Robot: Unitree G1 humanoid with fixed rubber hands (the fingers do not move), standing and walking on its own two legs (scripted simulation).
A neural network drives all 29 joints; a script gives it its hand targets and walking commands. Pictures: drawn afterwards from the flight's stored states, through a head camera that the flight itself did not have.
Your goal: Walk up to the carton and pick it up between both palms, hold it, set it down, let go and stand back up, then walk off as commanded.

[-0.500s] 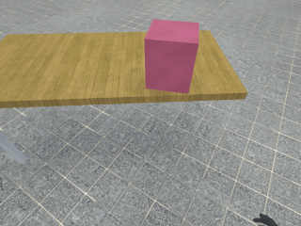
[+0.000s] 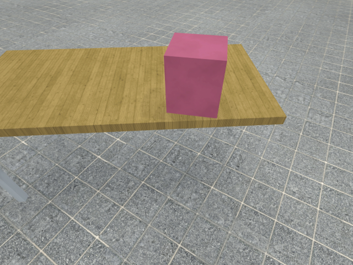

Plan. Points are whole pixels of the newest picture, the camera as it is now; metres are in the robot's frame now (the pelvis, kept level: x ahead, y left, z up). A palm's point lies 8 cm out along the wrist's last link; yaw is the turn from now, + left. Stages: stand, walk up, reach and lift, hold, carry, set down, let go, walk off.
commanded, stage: walk up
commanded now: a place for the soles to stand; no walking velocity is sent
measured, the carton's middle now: (195, 75) +0.81 -0.07 +0.01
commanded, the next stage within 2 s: none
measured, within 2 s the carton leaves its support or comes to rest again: neither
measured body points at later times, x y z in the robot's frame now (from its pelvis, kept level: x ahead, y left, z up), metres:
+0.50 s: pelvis +0.11 -0.06 +0.02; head +0.14 -0.06 +0.46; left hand +0.19 +0.24 -0.09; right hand +0.23 -0.39 -0.08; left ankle +0.21 +0.07 -0.66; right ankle +0.08 -0.15 -0.71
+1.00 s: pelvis +0.26 -0.02 +0.03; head +0.25 +0.02 +0.48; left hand +0.33 +0.28 -0.10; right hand +0.30 -0.35 -0.04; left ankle +0.27 +0.04 -0.71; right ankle +0.25 -0.20 -0.63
